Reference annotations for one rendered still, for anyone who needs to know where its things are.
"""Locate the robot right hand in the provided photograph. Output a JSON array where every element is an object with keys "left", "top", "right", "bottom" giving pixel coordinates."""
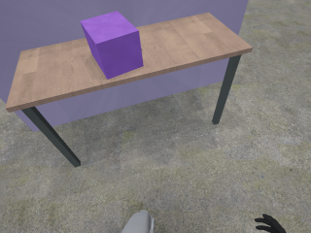
[{"left": 255, "top": 214, "right": 287, "bottom": 233}]

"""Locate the table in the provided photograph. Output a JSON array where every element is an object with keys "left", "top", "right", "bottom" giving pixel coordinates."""
[{"left": 5, "top": 13, "right": 253, "bottom": 168}]

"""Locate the carton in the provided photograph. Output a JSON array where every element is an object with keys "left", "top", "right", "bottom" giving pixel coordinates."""
[{"left": 80, "top": 11, "right": 144, "bottom": 80}]

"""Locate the left robot thigh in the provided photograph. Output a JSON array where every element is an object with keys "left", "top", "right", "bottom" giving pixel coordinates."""
[{"left": 121, "top": 212, "right": 155, "bottom": 233}]

